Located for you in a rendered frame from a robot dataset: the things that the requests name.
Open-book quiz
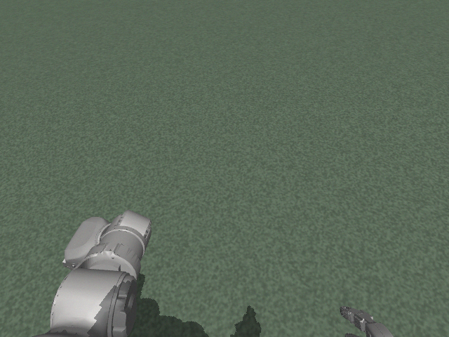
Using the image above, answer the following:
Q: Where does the left robot arm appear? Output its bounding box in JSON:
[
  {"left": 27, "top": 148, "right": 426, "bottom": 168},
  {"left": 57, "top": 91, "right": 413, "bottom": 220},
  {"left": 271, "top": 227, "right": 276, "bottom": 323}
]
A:
[{"left": 32, "top": 209, "right": 152, "bottom": 337}]

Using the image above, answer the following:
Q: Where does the right robot hand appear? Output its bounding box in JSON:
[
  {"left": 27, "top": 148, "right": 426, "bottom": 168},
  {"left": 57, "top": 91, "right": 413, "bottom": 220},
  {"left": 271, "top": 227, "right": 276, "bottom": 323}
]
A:
[{"left": 340, "top": 306, "right": 393, "bottom": 337}]

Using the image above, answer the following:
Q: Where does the left robot hand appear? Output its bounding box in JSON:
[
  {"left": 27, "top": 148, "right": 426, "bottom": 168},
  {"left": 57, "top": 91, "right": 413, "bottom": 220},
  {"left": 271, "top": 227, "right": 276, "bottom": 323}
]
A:
[{"left": 62, "top": 216, "right": 110, "bottom": 270}]

